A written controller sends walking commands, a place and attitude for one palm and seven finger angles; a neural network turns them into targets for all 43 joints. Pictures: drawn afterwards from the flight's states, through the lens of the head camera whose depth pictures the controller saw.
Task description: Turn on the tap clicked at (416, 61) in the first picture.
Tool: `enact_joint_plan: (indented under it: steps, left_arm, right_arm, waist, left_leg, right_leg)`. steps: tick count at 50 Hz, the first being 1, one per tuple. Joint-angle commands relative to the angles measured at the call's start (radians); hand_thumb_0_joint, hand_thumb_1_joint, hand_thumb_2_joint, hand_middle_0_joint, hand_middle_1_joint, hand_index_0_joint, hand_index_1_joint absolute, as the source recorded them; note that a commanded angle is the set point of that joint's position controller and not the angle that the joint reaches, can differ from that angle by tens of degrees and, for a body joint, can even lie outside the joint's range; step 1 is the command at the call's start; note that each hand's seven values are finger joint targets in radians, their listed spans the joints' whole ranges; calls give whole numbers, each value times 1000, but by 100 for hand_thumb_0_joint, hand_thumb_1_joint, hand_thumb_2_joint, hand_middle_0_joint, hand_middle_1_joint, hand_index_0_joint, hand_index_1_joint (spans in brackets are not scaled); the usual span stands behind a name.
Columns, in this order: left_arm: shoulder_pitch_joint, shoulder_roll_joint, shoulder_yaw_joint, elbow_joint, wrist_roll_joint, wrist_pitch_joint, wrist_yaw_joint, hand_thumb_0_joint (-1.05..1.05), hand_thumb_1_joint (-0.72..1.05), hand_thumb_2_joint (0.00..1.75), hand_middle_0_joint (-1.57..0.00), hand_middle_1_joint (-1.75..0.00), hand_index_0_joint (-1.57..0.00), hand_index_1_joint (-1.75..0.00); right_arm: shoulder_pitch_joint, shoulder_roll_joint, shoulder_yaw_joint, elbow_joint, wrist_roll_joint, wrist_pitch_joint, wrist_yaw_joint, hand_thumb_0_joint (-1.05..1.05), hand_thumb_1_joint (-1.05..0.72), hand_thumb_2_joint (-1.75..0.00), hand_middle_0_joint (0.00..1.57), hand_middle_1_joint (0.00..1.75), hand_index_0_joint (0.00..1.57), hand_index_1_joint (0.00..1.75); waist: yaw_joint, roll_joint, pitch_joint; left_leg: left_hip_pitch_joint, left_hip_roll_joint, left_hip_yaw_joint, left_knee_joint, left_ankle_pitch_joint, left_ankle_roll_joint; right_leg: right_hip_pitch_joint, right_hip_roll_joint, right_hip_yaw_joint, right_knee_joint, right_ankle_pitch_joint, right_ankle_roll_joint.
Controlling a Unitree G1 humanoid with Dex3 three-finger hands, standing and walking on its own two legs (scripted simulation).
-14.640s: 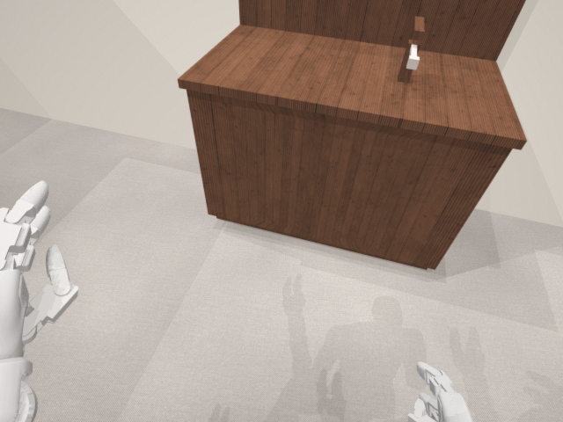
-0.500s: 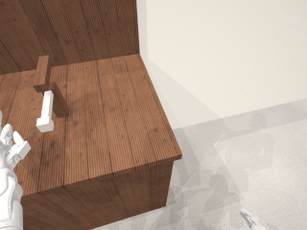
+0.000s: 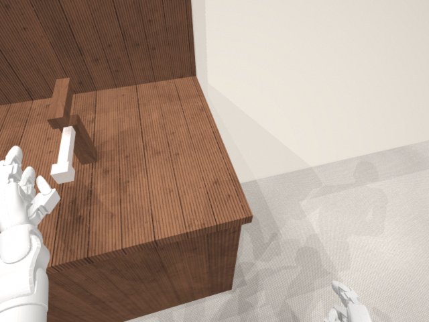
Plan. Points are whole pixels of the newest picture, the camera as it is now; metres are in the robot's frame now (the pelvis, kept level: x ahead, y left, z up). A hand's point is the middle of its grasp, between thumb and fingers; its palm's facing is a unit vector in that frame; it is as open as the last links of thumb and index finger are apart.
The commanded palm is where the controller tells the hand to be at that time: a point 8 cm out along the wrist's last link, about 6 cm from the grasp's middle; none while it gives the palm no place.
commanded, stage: push the lever round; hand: left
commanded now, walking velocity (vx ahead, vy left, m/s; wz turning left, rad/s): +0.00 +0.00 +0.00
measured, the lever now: (63, 172) +0.34 +0.30 +0.10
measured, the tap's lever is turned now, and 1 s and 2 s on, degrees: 0 11 44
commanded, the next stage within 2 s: none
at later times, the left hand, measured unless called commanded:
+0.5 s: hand (66, 193) +0.30 +0.29 +0.09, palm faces +0.58 -0.81 -0.08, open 7.7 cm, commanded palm +0.26 +0.32 +0.09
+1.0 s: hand (85, 188) +0.32 +0.26 +0.09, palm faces +0.66 -0.75 -0.07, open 7.5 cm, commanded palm +0.27 +0.28 +0.09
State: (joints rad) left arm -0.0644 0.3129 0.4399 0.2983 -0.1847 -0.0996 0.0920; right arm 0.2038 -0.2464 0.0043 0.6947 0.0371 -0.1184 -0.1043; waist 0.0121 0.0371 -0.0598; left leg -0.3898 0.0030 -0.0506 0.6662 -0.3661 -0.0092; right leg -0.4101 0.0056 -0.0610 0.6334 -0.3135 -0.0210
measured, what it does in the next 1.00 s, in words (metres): stands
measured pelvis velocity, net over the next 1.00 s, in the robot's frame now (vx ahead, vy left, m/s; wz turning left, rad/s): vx -0.01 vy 0.00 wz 0.02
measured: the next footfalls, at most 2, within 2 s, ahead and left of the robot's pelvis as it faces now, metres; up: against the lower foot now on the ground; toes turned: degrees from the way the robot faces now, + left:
none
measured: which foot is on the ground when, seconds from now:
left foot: down 0.00-1.00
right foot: down 0.00-1.00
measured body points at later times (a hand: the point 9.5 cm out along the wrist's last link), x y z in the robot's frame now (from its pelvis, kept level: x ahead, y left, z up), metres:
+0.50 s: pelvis +0.00 +0.00 +0.00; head +0.02 -0.02 +0.45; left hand +0.27 +0.33 +0.10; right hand +0.15 -0.26 -0.11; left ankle -0.02 +0.13 -0.72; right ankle +0.00 -0.11 -0.72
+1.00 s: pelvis -0.01 +0.00 +0.00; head +0.01 -0.01 +0.45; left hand +0.28 +0.30 +0.10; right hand +0.16 -0.24 -0.11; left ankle -0.02 +0.13 -0.72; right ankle +0.00 -0.11 -0.72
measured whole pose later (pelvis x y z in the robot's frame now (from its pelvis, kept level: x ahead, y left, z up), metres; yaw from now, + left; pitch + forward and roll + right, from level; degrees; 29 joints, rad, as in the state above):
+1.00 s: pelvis -0.01 +0.00 +0.00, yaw +1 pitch +4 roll -1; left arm -0.14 0.15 0.27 0.26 -0.08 -0.07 0.43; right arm 0.16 -0.23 0.00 0.73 0.01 -0.04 -0.09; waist 0.02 0.04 -0.06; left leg -0.38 0.00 -0.07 0.67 -0.35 -0.01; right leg -0.39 0.00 -0.08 0.64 -0.31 -0.02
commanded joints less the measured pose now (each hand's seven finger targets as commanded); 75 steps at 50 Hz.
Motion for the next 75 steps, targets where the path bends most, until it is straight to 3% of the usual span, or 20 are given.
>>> enact_joint_plan:
  steps: [1,3,6,11,16,20,23,25,28,32,47,48,49,52,53,61,63,64,68,75]
  left_arm:
    - [-201,251,72,-245,-6,-81,5,0,90,90,-15,-15,-15,-15]
    - [-172,276,95,-249,1,-85,6,0,90,90,-15,-15,-15,-15]
    - [-169,217,42,-282,-9,-95,1,0,90,90,-15,-15,-15,-15]
    - [-211,237,61,-247,-16,-93,8,0,90,90,-15,-15,-15,-15]
    - [-259,222,30,-266,5,-110,30,0,90,90,-15,-15,-15,-15]
    - [-268,156,-25,-228,16,-100,71,0,90,90,-15,-15,-15,-15]
    - [-276,188,3,-239,35,-89,111,0,90,90,-15,-15,-15,-15]
    - [-273,137,-39,-242,41,-81,126,0,90,90,-15,-15,-15,-15]
    - [-330,147,-45,-243,64,-73,157,0,90,90,-15,-15,-15,-15]
    - [-363,70,-121,-267,72,-80,188,0,90,90,-15,-15,-15,-15]
    - [-393,-8,-181,-277,128,-40,335,0,90,90,-15,-15,-15,-15]
    - [-364,27,-140,-256,136,-32,348,0,90,90,-15,-15,-15,-15]
    - [-416,-21,-194,-283,139,-35,353,0,90,90,-15,-15,-15,-15]
    - [-388,-52,-215,-300,147,-34,380,0,90,90,-15,-15,-15,-15]
    - [-365,-19,-178,-284,153,-27,392,0,90,90,-15,-15,-15,-15]
    - [-478,-106,-270,-263,183,0,466,0,90,90,-15,-15,-15,-15]
    - [-479,-77,-237,-253,195,4,492,0,90,90,-15,-15,-15,-15]
    - [-481,-120,-274,-244,196,9,498,0,90,90,-15,-15,-15,-15]
    - [-498,-65,-210,-200,207,23,537,0,90,90,-15,-15,-15,-15]
    - [-579,-154,-279,-188,222,20,586,0,90,90,-15,-15,-15,-15]
  right_arm:
    - [-53,-138,-51,-133,-3,-43,-7,0,-90,-90,20,30,20,30]
    - [-53,-135,-51,-123,-2,-39,-7,0,-90,-90,20,30,20,30]
    - [-50,-134,-55,-127,-3,-47,-4,0,-90,-90,20,30,20,30]
    - [-58,-139,-55,-114,0,-44,-13,0,-90,-90,20,30,20,30]
    - [-66,-131,-50,-113,-5,-48,-13,0,-90,-90,20,30,20,30]
    - [-69,-131,-48,-110,-4,-47,-8,0,-90,-90,20,30,20,30]
    - [-76,-133,-47,-108,-8,-38,-9,0,-90,-90,20,30,20,30]
    - [-77,-129,-47,-117,-11,-33,-4,0,-90,-90,20,30,20,30]
    - [-87,-127,-43,-106,-10,-23,-8,0,-90,-90,20,30,20,30]
    - [-94,-124,-41,-113,-17,-24,-4,0,-90,-90,20,30,20,30]
    - [-137,-107,-40,-111,-32,25,3,0,-90,-90,20,30,20,30]
    - [-142,-109,-40,-105,-31,32,0,0,-90,-90,20,30,20,30]
    - [-146,-105,-37,-111,-32,35,4,0,-90,-90,20,30,20,30]
    - [-150,-102,-44,-115,-39,38,8,0,-90,-90,20,30,20,30]
    - [-149,-104,-44,-106,-38,43,6,0,-90,-90,20,30,20,30]
    - [-180,-96,-38,-98,-43,64,6,0,-90,-90,20,30,20,30]
    - [-183,-98,-42,-87,-47,71,2,0,-90,-90,20,30,20,30]
    - [-186,-93,-41,-96,-48,74,5,0,-90,-90,20,30,20,30]
    - [-192,-93,-43,-76,-52,91,1,0,-90,-90,20,30,20,30]
    - [-209,-77,-45,-79,-59,107,11,0,-90,-90,20,30,20,30]
  waist:
    - [9,11,-220]
    - [20,56,-210]
    - [8,30,-217]
    - [-2,-16,-188]
    - [0,44,-212]
    - [-9,5,-185]
    - [0,8,-187]
    - [-4,-13,-204]
    - [-14,10,-183]
    - [-19,-6,-206]
    - [-9,-15,-221]
    - [3,-8,-192]
    - [-15,1,-205]
    - [-3,2,-239]
    - [4,-7,-218]
    - [-17,-18,-196]
    - [-7,-14,-202]
    - [-13,-40,-215]
    - [-1,-44,-211]
    - [-13,-55,-230]
  left_leg:
    - [28,-23,26,-83,310,29]
    - [34,-22,26,-82,334,25]
    - [43,-22,26,-81,335,26]
    - [11,-27,31,-84,257,36]
    - [29,-28,25,-87,246,32]
    - [20,-25,16,-90,223,29]
    - [17,-27,18,-89,233,29]
    - [22,-26,21,-88,240,30]
    - [21,-25,18,-89,211,30]
    - [41,-25,11,-89,212,25]
    - [51,-21,12,-88,252,16]
    - [38,-20,9,-94,236,16]
    - [47,-21,10,-93,238,15]
    - [68,-20,15,-86,281,12]
    - [58,-17,10,-90,276,10]
    - [57,-16,5,-100,218,12]
    - [59,-15,2,-106,215,8]
    - [59,-15,4,-104,213,12]
    - [48,-15,6,-109,206,12]
    - [66,-11,14,-102,225,14]
  right_leg:
    - [173,1,21,-62,296,-1]
    - [179,1,21,-59,311,-6]
    - [174,1,19,-59,318,-3]
    - [161,-4,29,-77,261,4]
    - [159,-4,30,-73,233,-2]
    - [132,-1,20,-75,206,-1]
    - [148,-5,22,-76,219,-2]
    - [149,-6,20,-75,226,0]
    - [129,-6,23,-81,189,-2]
    - [126,-6,18,-80,186,-4]
    - [151,-14,14,-81,212,-6]
    - [148,-12,15,-86,187,-8]
    - [143,-17,15,-84,191,-7]
    - [161,-16,14,-78,231,-8]
    - [161,-14,14,-82,220,-10]
    - [132,-19,14,-101,148,-10]
    - [141,-17,15,-104,137,-13]
    - [144,-21,14,-104,138,-9]
    - [158,-20,20,-117,130,-11]
    - [163,-28,16,-121,150,-10]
